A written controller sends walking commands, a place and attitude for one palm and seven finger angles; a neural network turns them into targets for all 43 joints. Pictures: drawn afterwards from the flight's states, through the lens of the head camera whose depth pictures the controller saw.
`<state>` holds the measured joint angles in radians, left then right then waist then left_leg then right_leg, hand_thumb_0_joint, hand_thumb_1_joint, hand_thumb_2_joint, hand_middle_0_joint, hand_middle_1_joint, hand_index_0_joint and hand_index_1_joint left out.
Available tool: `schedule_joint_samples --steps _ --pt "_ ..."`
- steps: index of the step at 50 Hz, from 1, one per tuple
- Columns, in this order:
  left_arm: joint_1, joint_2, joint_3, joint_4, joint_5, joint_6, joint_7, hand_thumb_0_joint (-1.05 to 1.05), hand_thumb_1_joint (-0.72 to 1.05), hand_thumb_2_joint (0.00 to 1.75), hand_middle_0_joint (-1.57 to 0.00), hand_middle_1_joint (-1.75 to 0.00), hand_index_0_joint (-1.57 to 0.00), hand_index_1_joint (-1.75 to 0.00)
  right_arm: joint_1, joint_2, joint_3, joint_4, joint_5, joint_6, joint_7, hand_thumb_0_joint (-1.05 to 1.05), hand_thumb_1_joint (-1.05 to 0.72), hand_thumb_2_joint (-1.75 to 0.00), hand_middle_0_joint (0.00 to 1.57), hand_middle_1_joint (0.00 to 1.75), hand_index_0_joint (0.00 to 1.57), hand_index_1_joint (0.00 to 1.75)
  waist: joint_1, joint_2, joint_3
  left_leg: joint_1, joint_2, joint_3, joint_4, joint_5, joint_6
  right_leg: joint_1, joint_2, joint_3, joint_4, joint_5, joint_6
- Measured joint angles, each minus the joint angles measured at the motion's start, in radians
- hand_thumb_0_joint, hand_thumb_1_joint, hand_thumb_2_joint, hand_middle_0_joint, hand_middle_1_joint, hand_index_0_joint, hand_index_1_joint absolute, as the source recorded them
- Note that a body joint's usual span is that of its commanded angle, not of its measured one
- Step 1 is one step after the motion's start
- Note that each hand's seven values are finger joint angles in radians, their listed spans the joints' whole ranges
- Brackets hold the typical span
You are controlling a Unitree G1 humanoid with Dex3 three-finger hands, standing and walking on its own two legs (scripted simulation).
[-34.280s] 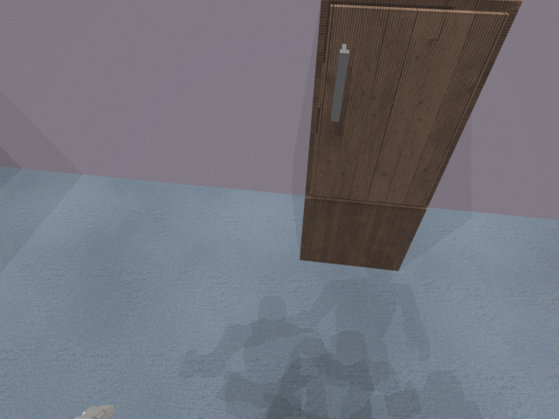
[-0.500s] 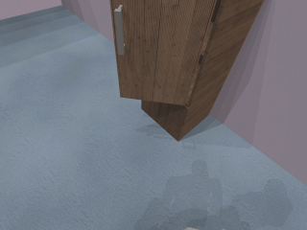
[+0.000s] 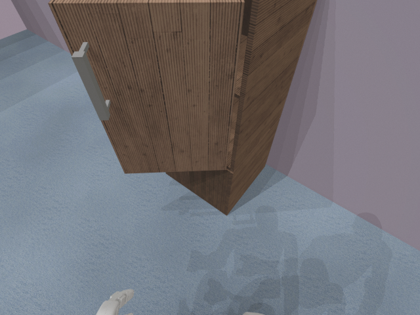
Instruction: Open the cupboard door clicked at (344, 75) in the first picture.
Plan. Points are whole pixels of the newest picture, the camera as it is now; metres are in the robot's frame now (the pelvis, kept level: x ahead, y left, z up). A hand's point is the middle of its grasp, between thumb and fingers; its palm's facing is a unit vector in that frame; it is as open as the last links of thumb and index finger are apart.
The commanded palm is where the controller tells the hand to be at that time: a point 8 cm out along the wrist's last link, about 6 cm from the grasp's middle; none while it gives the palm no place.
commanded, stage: come to a stop and stand still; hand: left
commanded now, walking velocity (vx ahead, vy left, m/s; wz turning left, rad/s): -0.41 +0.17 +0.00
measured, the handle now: (95, 83) +0.60 +0.28 +0.09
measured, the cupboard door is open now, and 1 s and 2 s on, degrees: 40 40 40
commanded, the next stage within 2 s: look again from close up in 1.28 s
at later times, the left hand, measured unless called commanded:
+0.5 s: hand out of the picture +0.08 +0.24 -0.18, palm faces +0.06 -0.98 -0.19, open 7.3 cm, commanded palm none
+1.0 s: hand out of the picture +0.04 +0.17 -0.15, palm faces -0.01 -0.97 -0.23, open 7.3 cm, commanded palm none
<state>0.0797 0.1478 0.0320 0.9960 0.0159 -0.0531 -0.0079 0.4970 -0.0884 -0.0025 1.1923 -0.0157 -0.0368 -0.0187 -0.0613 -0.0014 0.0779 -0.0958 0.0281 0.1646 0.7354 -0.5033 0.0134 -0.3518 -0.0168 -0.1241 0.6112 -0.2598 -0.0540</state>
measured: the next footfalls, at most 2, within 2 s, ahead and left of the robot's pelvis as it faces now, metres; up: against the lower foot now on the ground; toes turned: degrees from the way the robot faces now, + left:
left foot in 0.36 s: +0.12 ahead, +0.14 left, +0.00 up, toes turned +3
right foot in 0.86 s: -0.01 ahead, -0.12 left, +0.00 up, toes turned -5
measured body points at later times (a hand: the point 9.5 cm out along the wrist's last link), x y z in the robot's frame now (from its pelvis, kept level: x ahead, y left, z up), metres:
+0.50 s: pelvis +0.04 +0.05 +0.01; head +0.08 +0.09 +0.46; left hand +0.08 +0.30 -0.16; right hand +0.14 -0.20 -0.12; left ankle +0.08 +0.14 -0.72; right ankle -0.01 -0.09 -0.66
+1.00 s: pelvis -0.01 -0.01 +0.02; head -0.01 -0.02 +0.47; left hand +0.04 +0.22 -0.13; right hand -0.05 -0.26 -0.15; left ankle +0.03 +0.13 -0.70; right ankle -0.05 -0.12 -0.72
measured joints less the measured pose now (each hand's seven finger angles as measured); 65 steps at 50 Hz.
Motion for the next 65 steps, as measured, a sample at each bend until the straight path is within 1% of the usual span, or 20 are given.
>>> schedule_joint_samples --steps 2,4,10,16,17,18,19,21,25,29,36,39,43,46,48,51,54,55,59,65 --pt "0.018 -0.018 -0.006 0.007 -0.007 -0.007 0.011 0.01 0.91 0.9 -0.2 -0.3 -0.2 -0.3 -0.042 -0.004 -0.007 -0.009 0.008 0.017 -0.002 0.0 -0.91 -0.89 0.2 0.3 0.2 0.3 0.005 0.005 0.015 -0.123 0.002 -0.068 0.253 -0.03 -0.016 0.038 0.007 -0.007 -0.013 -0.016 -0.005" --pt "0.039 -0.033 0.007 0.009 -0.023 -0.007 0.032 -0.01 0.92 0.9 -0.2 -0.3 -0.2 -0.3 -0.096 -0.014 -0.013 -0.031 0.01 0.031 -0.008 0.0 -0.91 -0.89 0.2 0.3 0.2 0.3 0.012 0.011 0.019 -0.216 0.013 -0.106 0.312 -0.007 -0.03 0.077 0.015 -0.01 -0.067 0.004 -0.002" --pt "0.048 0.008 0.013 0.02 -0.005 0.025 0.047 -0.04 0.95 0.9 -0.2 -0.3 -0.21 -0.3 -0.267 -0.051 -0.036 -0.112 0.004 0.064 -0.012 0.0 -0.92 -0.9 0.2 0.3 0.2 0.3 0.037 0.011 0.017 -0.335 0.023 -0.149 0.141 0.089 -0.063 0.119 0.01 0.001 -0.141 0.026 0.007" --pt "0.082 0.025 0.022 0.033 0.007 0.064 0.042 -0.01 0.93 0.9 -0.2 -0.3 -0.2 -0.3 -0.35 -0.115 -0.059 -0.165 0.002 0.073 -0.003 0.01 -0.93 -0.9 0.2 0.3 0.2 0.3 0.06 -0.008 0.01 -0.286 -0.007 -0.134 -0.01 0.148 -0.071 0.124 -0.023 0.01 -0.089 -0.019 0.044" --pt "0.09 0.03 0.023 0.033 0.006 0.069 0.042 -0.01 0.92 0.9 -0.2 -0.3 -0.2 -0.3 -0.353 -0.12 -0.06 -0.172 0.002 0.068 -0.001 0.01 -0.93 -0.9 0.2 0.3 0.2 0.3 0.062 -0.013 0.007 -0.254 -0.008 -0.129 -0.08 0.212 -0.067 0.118 -0.027 0.01 -0.066 -0.033 0.053" --pt "0.1 0.034 0.022 0.032 0.003 0.075 0.041 -0.01 0.92 0.9 -0.2 -0.3 -0.2 -0.3 -0.351 -0.127 -0.059 -0.181 -0.001 0.06 0.0 0.01 -0.93 -0.9 0.2 0.3 0.2 0.3 0.064 -0.009 -0.001 -0.229 -0.001 -0.129 -0.138 0.29 -0.041 0.106 -0.025 0.006 -0.036 -0.052 0.062" --pt "0.101 0.042 0.022 0.032 -0.002 0.082 0.041 0.0 0.92 0.9 -0.2 -0.3 -0.2 -0.3 -0.354 -0.124 -0.059 -0.183 -0.004 0.053 -0.002 0.0 -0.93 -0.9 0.2 0.3 0.2 0.3 0.067 -0.022 0.0 -0.232 -0.01 -0.124 -0.13 0.283 -0.008 0.09 -0.033 0.012 0.006 -0.096 0.068" --pt "0.107 0.06 0.024 0.029 -0.007 0.097 0.045 0.0 0.91 0.9 -0.2 -0.3 -0.2 -0.3 -0.364 -0.111 -0.048 -0.191 -0.012 0.052 -0.007 0.0 -0.92 -0.9 0.2 0.3 0.2 0.3 0.083 -0.05 0.007 -0.227 -0.019 -0.106 -0.117 0.238 0.029 0.044 -0.023 0.066 0.151 -0.23 0.067" --pt "0.12 0.073 0.03 0.033 -0.002 0.12 0.039 0.0 0.91 0.9 -0.2 -0.3 -0.2 -0.3 -0.372 -0.087 -0.026 -0.216 -0.018 0.051 -0.023 0.0 -0.91 -0.9 0.2 0.3 0.2 0.3 0.087 -0.051 0.006 -0.217 -0.008 -0.097 -0.173 0.255 0.036 -0.034 0.014 0.126 0.407 -0.25 0.074" --pt "0.134 0.08 0.034 0.03 0.001 0.126 0.027 0.01 0.91 0.9 -0.2 -0.3 -0.2 -0.3 -0.374 -0.068 -0.015 -0.223 -0.014 0.046 -0.027 0.0 -0.91 -0.89 0.2 0.3 0.2 0.3 0.086 -0.041 0.006 -0.217 0.004 -0.089 -0.239 0.304 0.039 -0.052 0.012 0.148 0.482 -0.199 0.092" --pt "0.141 0.077 0.031 0.038 0.003 0.134 0.013 0.01 0.91 0.9 -0.2 -0.3 -0.2 -0.3 -0.333 -0.067 -0.03 -0.198 -0.014 0.043 -0.023 -0.01 -0.91 -0.89 0.2 0.3 0.2 0.3 0.058 -0.009 -0.005 -0.22 0.035 -0.081 -0.294 0.358 0.021 0.026 -0.021 0.126 0.305 -0.217 0.105" --pt "0.128 0.067 0.024 0.038 0.001 0.126 0.01 0.01 0.91 0.9 -0.2 -0.3 -0.2 -0.3 -0.302 -0.087 -0.041 -0.176 -0.017 0.05 -0.014 -0.01 -0.91 -0.89 0.2 0.3 0.2 0.3 0.038 0.008 -0.011 -0.228 0.043 -0.087 -0.291 0.371 0.007 0.088 -0.023 0.104 0.146 -0.222 0.093" --pt "0.122 0.058 0.017 0.033 0.0 0.097 0.013 0.01 0.91 0.9 -0.2 -0.3 -0.2 -0.3 -0.249 -0.105 -0.055 -0.135 -0.01 0.066 -0.006 0.0 -0.91 -0.89 0.2 0.3 0.2 0.3 0.03 -0.004 -0.031 -0.253 0.028 -0.086 -0.253 0.367 -0.024 0.193 -0.027 0.086 -0.127 -0.082 0.071" --pt "0.131 0.024 0.0 0.047 0.004 0.091 0.022 0.01 0.91 0.9 -0.2 -0.3 -0.2 -0.3 -0.213 -0.125 -0.062 -0.1 -0.008 0.093 0.003 0.0 -0.91 -0.89 0.2 0.3 0.2 0.3 0.021 0.025 -0.046 -0.268 0.022 -0.125 -0.166 0.203 -0.037 0.208 -0.016 0.066 -0.124 -0.064 0.058" --pt "0.144 0.01 -0.005 0.055 0.004 0.085 0.033 0.01 0.91 0.9 -0.2 -0.3 -0.2 -0.3 -0.193 -0.125 -0.061 -0.084 -0.011 0.099 0.009 0.0 -0.91 -0.9 0.2 0.3 0.2 0.3 0.024 0.026 -0.06 -0.266 0.017 -0.135 -0.107 0.174 -0.036 0.221 -0.012 0.062 -0.144 -0.057 0.048" --pt "0.155 0.01 -0.008 0.073 -0.001 0.075 0.037 0.01 0.93 0.9 -0.2 -0.3 -0.2 -0.3 -0.177 -0.113 -0.054 -0.069 -0.011 0.093 0.009 0.0 -0.91 -0.9 0.2 0.3 0.2 0.3 0.023 0.022 -0.065 -0.235 0.019 -0.141 -0.074 0.182 -0.04 0.228 0.004 0.055 -0.16 -0.049 0.035" --pt "0.159 0.007 -0.014 0.094 -0.007 0.064 0.036 0.01 0.94 0.9 -0.2 -0.3 -0.2 -0.3 -0.166 -0.099 -0.044 -0.057 -0.009 0.073 0.003 0.0 -0.91 -0.9 0.2 0.3 0.2 0.3 0.019 0.034 -0.063 -0.16 0.028 -0.149 -0.182 0.261 -0.039 0.213 0.029 0.037 -0.138 -0.063 0.029" --pt "0.155 0.009 -0.015 0.104 -0.01 0.062 0.037 0.01 0.94 0.9 -0.2 -0.3 -0.2 -0.3 -0.169 -0.089 -0.04 -0.047 -0.009 0.064 -0.001 0.0 -0.91 -0.9 0.2 0.3 0.2 0.3 0.017 0.03 -0.059 -0.147 0.028 -0.154 -0.21 0.233 -0.039 0.207 0.03 0.03 -0.126 -0.071 0.029" --pt "0.154 0.014 -0.016 0.124 -0.018 0.058 0.038 0.01 0.94 0.9 -0.2 -0.3 -0.2 -0.3 -0.192 -0.045 -0.017 -0.024 -0.006 0.046 -0.013 0.0 -0.91 -0.9 0.2 0.3 0.2 0.3 0.043 -0.005 -0.033 -0.119 0.02 -0.141 -0.251 0.253 -0.045 0.223 0.022 0.041 -0.15 -0.055 0.027" --pt "0.178 -0.01 -0.023 0.147 -0.017 0.061 0.034 0.01 0.93 0.9 -0.2 -0.3 -0.2 -0.3 -0.228 -0.028 -0.008 -0.026 -0.004 0.042 -0.019 0.0 -0.91 -0.9 0.2 0.3 0.2 0.3 0.055 0.005 -0.029 -0.095 0.02 -0.136 -0.29 0.274 -0.047 0.243 0.023 0.046 -0.182 -0.038 0.025"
